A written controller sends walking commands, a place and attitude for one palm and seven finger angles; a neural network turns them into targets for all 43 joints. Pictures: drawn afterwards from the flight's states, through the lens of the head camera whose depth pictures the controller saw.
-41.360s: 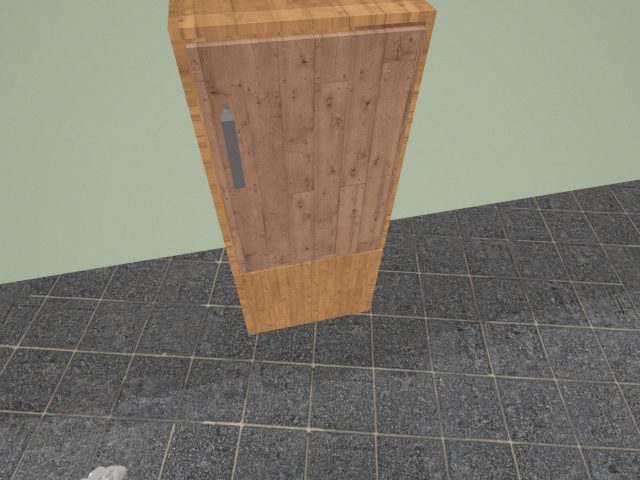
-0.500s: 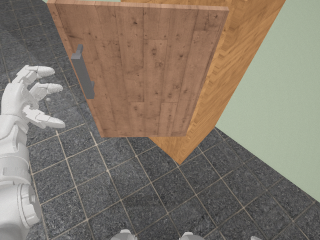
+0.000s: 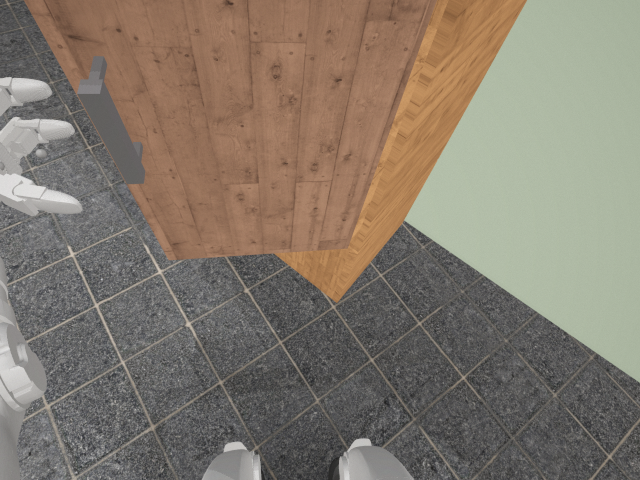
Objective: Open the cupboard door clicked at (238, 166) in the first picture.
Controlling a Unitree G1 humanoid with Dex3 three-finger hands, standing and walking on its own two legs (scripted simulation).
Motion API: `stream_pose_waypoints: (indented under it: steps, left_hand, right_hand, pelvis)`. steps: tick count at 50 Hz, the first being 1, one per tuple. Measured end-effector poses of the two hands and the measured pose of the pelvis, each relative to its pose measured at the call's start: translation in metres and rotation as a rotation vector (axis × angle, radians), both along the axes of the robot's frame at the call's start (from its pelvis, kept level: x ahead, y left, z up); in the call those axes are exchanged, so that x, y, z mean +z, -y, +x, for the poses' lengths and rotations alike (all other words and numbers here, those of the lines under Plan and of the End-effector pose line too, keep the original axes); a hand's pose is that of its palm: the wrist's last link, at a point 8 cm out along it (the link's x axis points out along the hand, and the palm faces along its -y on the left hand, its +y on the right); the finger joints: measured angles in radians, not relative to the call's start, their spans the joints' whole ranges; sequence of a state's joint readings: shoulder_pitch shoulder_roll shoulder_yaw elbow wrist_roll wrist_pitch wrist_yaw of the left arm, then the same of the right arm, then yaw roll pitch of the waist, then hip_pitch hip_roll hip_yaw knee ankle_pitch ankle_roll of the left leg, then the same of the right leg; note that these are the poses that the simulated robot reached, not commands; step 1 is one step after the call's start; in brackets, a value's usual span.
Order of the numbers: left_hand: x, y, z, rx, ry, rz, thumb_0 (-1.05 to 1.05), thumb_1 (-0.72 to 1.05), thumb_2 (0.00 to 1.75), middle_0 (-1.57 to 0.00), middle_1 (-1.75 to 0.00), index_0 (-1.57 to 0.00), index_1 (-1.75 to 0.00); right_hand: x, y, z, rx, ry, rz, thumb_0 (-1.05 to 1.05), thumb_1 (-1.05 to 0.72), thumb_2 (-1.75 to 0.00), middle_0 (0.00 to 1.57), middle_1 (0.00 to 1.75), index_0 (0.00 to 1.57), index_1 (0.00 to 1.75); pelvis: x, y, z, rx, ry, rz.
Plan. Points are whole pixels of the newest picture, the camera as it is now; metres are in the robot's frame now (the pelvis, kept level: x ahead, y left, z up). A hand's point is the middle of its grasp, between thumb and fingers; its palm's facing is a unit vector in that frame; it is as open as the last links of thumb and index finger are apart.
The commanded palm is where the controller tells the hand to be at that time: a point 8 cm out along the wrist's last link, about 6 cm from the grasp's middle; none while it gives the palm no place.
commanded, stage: move the hooked fingers beside the handle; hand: left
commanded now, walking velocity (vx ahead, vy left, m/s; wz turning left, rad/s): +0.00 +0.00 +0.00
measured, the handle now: (118, 125) +0.52 +0.22 +0.09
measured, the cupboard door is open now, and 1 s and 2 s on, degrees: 46 46 46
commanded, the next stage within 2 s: slide the fingers in behind the handle in 0.68 s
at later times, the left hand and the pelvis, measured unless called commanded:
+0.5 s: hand (36, 172) +0.44 +0.29 +0.10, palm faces +0.05 -1.00 +0.00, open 14.0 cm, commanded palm +0.43 +0.33 +0.09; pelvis +0.00 +0.00 +0.00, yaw +1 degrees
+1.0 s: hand (62, 161) +0.46 +0.26 +0.10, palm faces +0.04 -1.00 +0.00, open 14.0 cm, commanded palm +0.44 +0.31 +0.09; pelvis +0.00 +0.00 +0.00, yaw +0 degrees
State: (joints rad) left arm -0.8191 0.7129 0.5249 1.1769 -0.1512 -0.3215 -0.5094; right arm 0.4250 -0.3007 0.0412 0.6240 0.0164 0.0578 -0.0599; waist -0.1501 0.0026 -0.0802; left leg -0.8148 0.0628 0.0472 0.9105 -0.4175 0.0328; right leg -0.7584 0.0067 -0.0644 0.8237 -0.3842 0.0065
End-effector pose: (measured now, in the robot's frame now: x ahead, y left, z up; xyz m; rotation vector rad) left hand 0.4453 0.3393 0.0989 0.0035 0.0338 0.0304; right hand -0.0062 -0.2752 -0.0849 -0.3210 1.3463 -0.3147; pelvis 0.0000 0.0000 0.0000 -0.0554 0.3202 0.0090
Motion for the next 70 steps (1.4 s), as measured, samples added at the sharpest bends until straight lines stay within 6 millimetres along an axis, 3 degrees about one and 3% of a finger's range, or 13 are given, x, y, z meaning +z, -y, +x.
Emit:
stream_pose_waypoints:
  steps: [12, 19, 24, 30, 42, 48, 70]
  left_hand:
    - [-0.005, 0.001, -0.014, 0.034, 0.003, -0.006, -0.01, -0.5, 0.3, -0.3, -1.2, -0.3, -1.2]
    - [0.004, 0.0, -0.023, 0.025, 0.028, -0.003, -0.01, -0.5, 0.3, -0.3, -1.2, -0.3, -1.2]
    - [-0.001, 0.001, -0.025, 0.021, -0.002, -0.01, -0.01, -0.5, 0.3, -0.3, -1.2, -0.3, -1.2]
    - [-0.002, 0.003, -0.024, 0.026, 0.018, -0.006, -0.01, -0.5, 0.3, -0.3, -1.2, -0.3, -1.2]
    - [0.001, 0.011, -0.011, 0.01, 0.022, 0.004, -0.01, -0.5, 0.3, -0.3, -1.2, -0.3, -1.2]
    - [-0.003, 0.019, -0.009, 0.007, -0.003, 0.001, -0.01, -0.5, 0.3, -0.3, -1.2, -0.3, -1.2]
    - [-0.003, 0.041, -0.013, 0.013, 0.023, -0.009, -0.01, -0.5, 0.3, -0.3, -1.2, -0.3, -1.2]
  right_hand:
    - [-0.003, -0.013, 0.03, 0.012, 0.08, 0.047, 0.01, -0.9, -0.9, 0.2, 0.3, 0.2, 0.3]
    - [-0.003, -0.013, 0.052, 0.052, 0.13, 0.048, 0.0, -0.9, -0.9, 0.2, 0.3, 0.21, 0.3]
    - [-0.003, -0.01, 0.059, 0.078, 0.15, 0.037, 0.0, -0.9, -0.9, 0.2, 0.3, 0.21, 0.3]
    - [-0.003, -0.005, 0.054, 0.081, 0.141, 0.022, 0.0, -0.9, -0.9, 0.2, 0.3, 0.2, 0.3]
    - [-0.005, -0.001, 0.018, 0.023, 0.059, 0.021, 0.0, -0.9, -0.9, 0.2, 0.3, 0.2, 0.3]
    - [-0.006, -0.004, 0.009, 0.004, 0.039, 0.036, 0.01, -0.9, -0.9, 0.2, 0.3, 0.2, 0.3]
    - [-0.007, -0.006, 0.044, 0.037, 0.127, 0.06, 0.0, -0.9, -0.9, 0.2, 0.3, 0.2, 0.3]
  pelvis:
    - [0.003, -0.003, 0.007, -0.004, 0.023, 0.001]
    - [0.003, -0.002, 0.006, 0.007, 0.039, 0.0]
    - [0.002, -0.001, 0.002, 0.016, 0.041, 0.001]
    - [0.0, 0.0, -0.002, 0.016, 0.038, 0.001]
    - [-0.001, 0.003, -0.003, 0.007, 0.022, 0.001]
    - [0.001, 0.003, -0.002, 0.003, 0.025, 0.004]
    - [0.002, 0.004, 0.003, 0.004, 0.043, 0.009]
